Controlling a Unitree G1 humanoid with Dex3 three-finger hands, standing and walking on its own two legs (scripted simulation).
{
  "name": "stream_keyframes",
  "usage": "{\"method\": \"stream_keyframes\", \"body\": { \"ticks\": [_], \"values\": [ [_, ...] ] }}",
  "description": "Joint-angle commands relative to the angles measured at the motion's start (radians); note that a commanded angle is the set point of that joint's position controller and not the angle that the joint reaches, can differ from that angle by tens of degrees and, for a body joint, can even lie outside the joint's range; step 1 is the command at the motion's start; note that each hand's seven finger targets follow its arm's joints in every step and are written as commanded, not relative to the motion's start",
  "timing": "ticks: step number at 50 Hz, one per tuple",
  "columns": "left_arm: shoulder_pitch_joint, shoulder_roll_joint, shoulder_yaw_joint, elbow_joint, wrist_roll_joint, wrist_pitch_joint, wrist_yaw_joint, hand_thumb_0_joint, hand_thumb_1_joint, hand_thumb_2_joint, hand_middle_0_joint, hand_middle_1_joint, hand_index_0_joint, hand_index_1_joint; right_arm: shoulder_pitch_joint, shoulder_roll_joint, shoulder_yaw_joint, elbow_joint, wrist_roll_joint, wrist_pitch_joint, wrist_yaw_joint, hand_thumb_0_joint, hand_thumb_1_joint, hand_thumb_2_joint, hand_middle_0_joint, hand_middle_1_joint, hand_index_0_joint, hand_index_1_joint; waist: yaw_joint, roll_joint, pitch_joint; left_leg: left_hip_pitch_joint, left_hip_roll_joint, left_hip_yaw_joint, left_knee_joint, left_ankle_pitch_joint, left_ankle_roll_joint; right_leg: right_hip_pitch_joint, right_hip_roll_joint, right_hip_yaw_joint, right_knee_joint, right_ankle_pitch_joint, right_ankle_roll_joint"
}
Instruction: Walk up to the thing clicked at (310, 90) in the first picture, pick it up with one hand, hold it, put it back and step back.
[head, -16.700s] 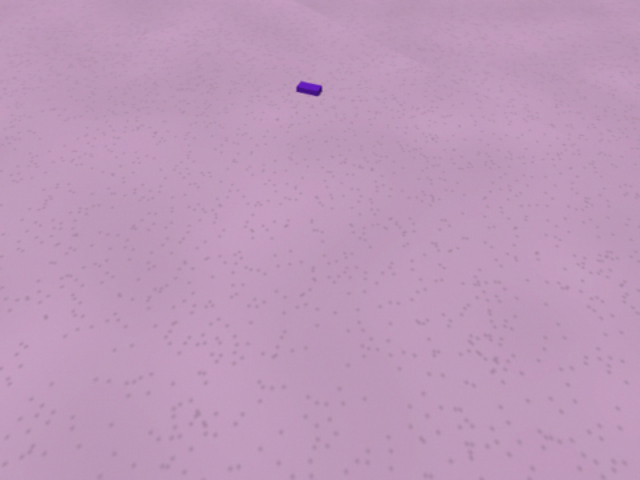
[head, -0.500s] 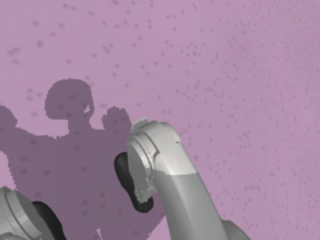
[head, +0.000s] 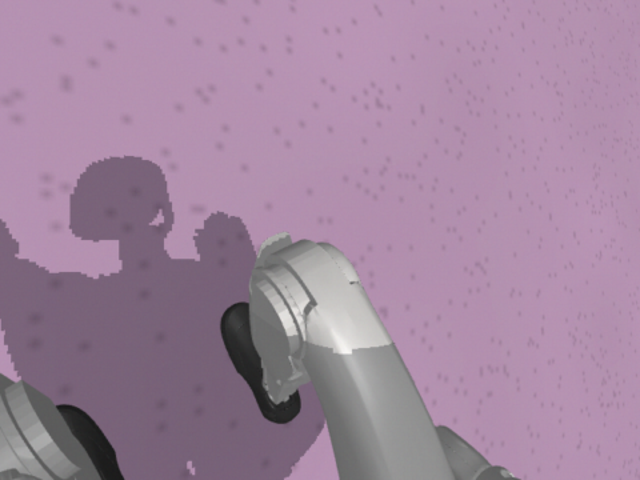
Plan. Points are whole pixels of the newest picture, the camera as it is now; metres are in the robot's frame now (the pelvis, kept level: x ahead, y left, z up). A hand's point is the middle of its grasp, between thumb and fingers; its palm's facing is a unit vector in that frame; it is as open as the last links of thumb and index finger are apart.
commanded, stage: rest palm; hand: left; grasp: from above
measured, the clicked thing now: out of the picture +0.52 +0.33 -0.29
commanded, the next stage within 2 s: close in 0.44 s
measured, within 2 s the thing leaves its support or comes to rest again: neither
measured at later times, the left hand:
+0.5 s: hand out of the picture +0.49 +0.32 -0.25, palm faces -0.41 -0.16 -0.90, open 13.9 cm
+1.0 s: hand out of the picture +0.49 +0.32 -0.25, palm faces -0.43 -0.15 -0.89, open 13.6 cm
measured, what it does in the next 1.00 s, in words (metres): stands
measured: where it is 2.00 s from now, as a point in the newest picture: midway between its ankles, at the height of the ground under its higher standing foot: (195, 434)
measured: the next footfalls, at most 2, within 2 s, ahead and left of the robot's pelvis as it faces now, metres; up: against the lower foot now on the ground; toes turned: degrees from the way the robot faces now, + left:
none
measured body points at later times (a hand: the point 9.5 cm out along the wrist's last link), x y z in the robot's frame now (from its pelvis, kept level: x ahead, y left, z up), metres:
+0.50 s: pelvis +0.00 +0.00 +0.00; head +0.30 +0.11 +0.31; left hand +0.51 +0.32 -0.20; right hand +0.01 -0.24 -0.05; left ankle +0.06 +0.13 -0.27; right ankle +0.12 -0.12 -0.27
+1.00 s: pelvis +0.00 +0.00 +0.00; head +0.30 +0.12 +0.31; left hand +0.51 +0.33 -0.20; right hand +0.02 -0.24 -0.05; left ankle +0.06 +0.13 -0.27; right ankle +0.12 -0.12 -0.27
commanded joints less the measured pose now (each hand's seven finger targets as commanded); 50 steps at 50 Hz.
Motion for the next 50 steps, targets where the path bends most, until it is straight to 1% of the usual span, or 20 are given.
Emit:
{"method": "stream_keyframes", "body": {
  "ticks": [1,3,7,10,13,18,20,23,24,25,28,33,34,35,37,41,43,44,46,50],
  "values": [
    [-0.261,0.213,0.004,-0.115,-0.016,-0.004,0.048,0.000,-0.514,0.965,-0.064,-1.047,-0.070,-1.039,0.218,-0.337,-0.085,0.033,-0.001,0.001,-0.003,0.000,-0.900,-0.903,0.200,0.300,0.199,0.300,-0.072,0.598,-0.629,0.527,0.025,0.085,-0.248,0.232,-0.003,0.361,0.039,-0.113,-0.200,0.267,-0.072],
    [-0.268,0.232,0.015,-0.116,-0.009,-0.003,0.058,0.000,-0.513,0.969,-0.066,-1.048,-0.071,-1.041,0.213,-0.336,-0.081,0.034,-0.003,0.003,-0.002,0.000,-0.899,-0.904,0.200,0.300,0.199,0.300,-0.064,0.615,-0.659,0.543,0.029,0.078,-0.247,0.242,-0.007,0.370,0.038,-0.114,-0.195,0.276,-0.074],
    [-0.226,0.192,-0.011,-0.068,-0.025,0.005,0.061,0.000,-0.503,0.996,-0.074,-1.066,-0.077,-1.061,0.200,-0.333,-0.071,0.025,-0.005,-0.006,0.003,0.000,-0.901,-0.903,0.200,0.300,0.199,0.300,-0.083,0.568,-0.614,0.493,0.024,0.088,-0.228,0.235,0.004,0.384,0.044,-0.111,-0.200,0.286,-0.066],
    [-0.259,0.253,0.022,-0.113,-0.026,0.004,0.071,0.000,-0.499,0.965,-0.068,-1.061,-0.077,-1.050,0.211,-0.338,-0.066,0.038,-0.007,-0.005,0.002,0.000,-0.900,-0.904,0.200,0.300,0.199,0.300,-0.069,0.599,-0.649,0.512,0.028,0.086,-0.236,0.246,0.001,0.402,0.041,-0.111,-0.208,0.291,-0.067],
    [-0.236,0.216,0.003,-0.072,-0.031,0.008,0.070,0.000,-0.499,1.015,-0.079,-1.079,-0.079,-1.078,0.204,-0.333,-0.055,0.029,-0.008,-0.010,0.005,0.000,-0.901,-0.904,0.200,0.300,0.199,0.300,-0.084,0.567,-0.622,0.494,0.028,0.080,-0.226,0.236,0.002,0.394,0.041,-0.115,-0.201,0.288,-0.066],
    [-0.261,0.272,0.030,-0.109,-0.025,0.010,0.076,0.000,-0.499,1.002,-0.073,-1.081,-0.076,-1.077,0.205,-0.346,-0.059,0.035,-0.006,-0.008,0.002,0.000,-0.901,-0.905,0.200,0.300,0.199,0.300,-0.073,0.619,-0.648,0.526,0.032,0.073,-0.243,0.243,-0.005,0.389,0.038,-0.117,-0.198,0.283,-0.071],
    [-0.220,0.226,0.006,-0.085,-0.032,0.016,0.066,0.000,-0.513,0.973,-0.068,-1.060,-0.071,-1.055,0.197,-0.336,-0.056,0.029,-0.006,-0.010,0.006,0.000,-0.902,-0.905,0.200,0.300,0.199,0.300,-0.081,0.592,-0.610,0.516,0.035,0.072,-0.237,0.243,-0.005,0.374,0.042,-0.118,-0.195,0.283,-0.067],
    [-0.234,0.252,0.014,-0.100,-0.038,0.017,0.064,0.000,-0.509,0.989,-0.073,-1.065,-0.072,-1.064,0.200,-0.344,-0.057,0.030,-0.003,-0.010,0.006,0.000,-0.902,-0.905,0.200,0.300,0.199,0.300,-0.079,0.597,-0.624,0.510,0.032,0.079,-0.238,0.240,-0.001,0.396,0.043,-0.113,-0.205,0.286,-0.068],
    [-0.270,0.272,0.031,-0.150,-0.035,0.014,0.065,0.000,-0.513,0.987,-0.072,-1.065,-0.071,-1.064,0.217,-0.345,-0.059,0.037,-0.003,-0.006,0.006,0.000,-0.902,-0.905,0.200,0.300,0.199,0.300,-0.078,0.616,-0.656,0.525,0.034,0.075,-0.237,0.264,-0.003,0.408,0.040,-0.114,-0.205,0.306,-0.067],
    [-0.220,0.237,0.010,-0.072,-0.036,0.023,0.059,0.000,-0.505,0.990,-0.073,-1.072,-0.075,-1.069,0.207,-0.347,-0.062,0.031,-0.005,-0.005,0.005,0.000,-0.902,-0.905,0.200,0.300,0.199,0.300,-0.081,0.588,-0.627,0.513,0.032,0.077,-0.241,0.245,-0.002,0.399,0.042,-0.114,-0.204,0.289,-0.070],
    [-0.231,0.215,-0.001,-0.088,-0.051,0.018,0.048,0.000,-0.495,0.986,-0.083,-1.037,-0.078,-1.042,0.216,-0.342,-0.055,0.033,-0.004,-0.006,0.005,0.000,-0.894,-0.901,0.200,0.300,0.200,0.300,-0.097,0.562,-0.598,0.483,0.030,0.077,-0.234,0.232,0.003,0.396,0.043,-0.117,-0.214,0.283,-0.064],
    [-0.269,0.267,0.013,-0.143,-0.040,0.005,0.048,0.000,-0.492,0.972,-0.086,-1.021,-0.079,-1.027,0.207,-0.343,-0.052,0.040,-0.001,-0.003,-0.002,0.000,-0.893,-0.901,0.200,0.300,0.200,0.300,-0.077,0.618,-0.635,0.527,0.036,0.065,-0.248,0.235,-0.008,0.379,0.040,-0.121,-0.205,0.271,-0.072],
    [-0.239,0.249,0.002,-0.101,-0.039,0.007,0.048,0.000,-0.485,0.974,-0.096,-1.012,-0.087,-1.021,0.202,-0.351,-0.056,0.031,-0.003,-0.003,-0.003,0.000,-0.893,-0.901,0.200,0.300,0.200,0.300,-0.084,0.601,-0.625,0.522,0.034,0.067,-0.247,0.227,-0.005,0.381,0.042,-0.121,-0.208,0.271,-0.071],
    [-0.261,0.260,0.014,-0.147,-0.040,0.003,0.049,0.000,-0.487,0.967,-0.095,-1.005,-0.085,-1.015,0.204,-0.343,-0.049,0.035,0.000,-0.003,-0.001,0.000,-0.893,-0.901,0.200,0.300,0.200,0.300,-0.079,0.618,-0.641,0.541,0.039,0.059,-0.248,0.254,-0.011,0.375,0.036,-0.124,-0.197,0.286,-0.071],
    [-0.221,0.230,-0.013,-0.077,-0.036,0.010,0.047,0.000,-0.474,0.954,-0.086,-1.017,-0.086,-1.016,0.186,-0.342,-0.053,0.032,-0.001,-0.001,-0.004,0.000,-0.892,-0.900,0.200,0.300,0.200,0.300,-0.086,0.595,-0.605,0.519,0.036,0.069,-0.245,0.234,-0.008,0.368,0.045,-0.120,-0.206,0.275,-0.071],
    [-0.225,0.246,-0.001,-0.102,-0.033,0.013,0.042,0.000,-0.450,0.937,-0.101,-1.005,-0.102,-1.003,0.202,-0.341,-0.049,0.036,-0.004,0.001,-0.003,0.000,-0.890,-0.900,0.200,0.300,0.200,0.300,-0.080,0.592,-0.602,0.513,0.034,0.076,-0.238,0.250,-0.003,0.373,0.041,-0.117,-0.209,0.288,-0.067],
    [-0.229,0.238,-0.005,-0.109,-0.041,0.011,0.039,0.000,-0.436,0.935,-0.123,-0.980,-0.117,-0.984,0.208,-0.342,-0.046,0.030,-0.003,0.002,-0.004,0.000,-0.890,-0.900,0.200,0.300,0.200,0.300,-0.095,0.574,-0.602,0.509,0.034,0.074,-0.238,0.259,0.000,0.397,0.043,-0.118,-0.216,0.300,-0.064],
    [-0.252,0.246,0.005,-0.136,-0.042,0.007,0.040,0.000,-0.421,0.912,-0.118,-0.993,-0.123,-0.987,0.206,-0.344,-0.046,0.032,-0.002,0.002,-0.006,0.000,-0.890,-0.900,0.200,0.300,0.200,0.300,-0.089,0.587,-0.616,0.521,0.036,0.067,-0.241,0.264,-0.006,0.378,0.038,-0.122,-0.213,0.295,-0.068],
    [-0.229,0.221,-0.019,-0.098,-0.047,0.011,0.034,0.000,-0.402,0.896,-0.126,-0.994,-0.136,-0.983,0.193,-0.348,-0.054,0.029,-0.003,-0.001,-0.007,0.000,-0.891,-0.900,0.200,0.300,0.200,0.300,-0.091,0.599,-0.595,0.522,0.035,0.071,-0.246,0.231,-0.006,0.367,0.040,-0.119,-0.211,0.270,-0.069],
    [-0.260,0.251,-0.004,-0.156,-0.046,0.003,0.037,0.000,-0.369,0.880,-0.159,-0.965,-0.164,-0.958,0.202,-0.348,-0.048,0.036,-0.001,0.002,-0.009,0.000,-0.891,-0.900,0.200,0.300,0.200,0.300,-0.088,0.622,-0.632,0.541,0.037,0.066,-0.244,0.252,-0.009,0.376,0.036,-0.120,-0.212,0.287,-0.069]
  ]
}}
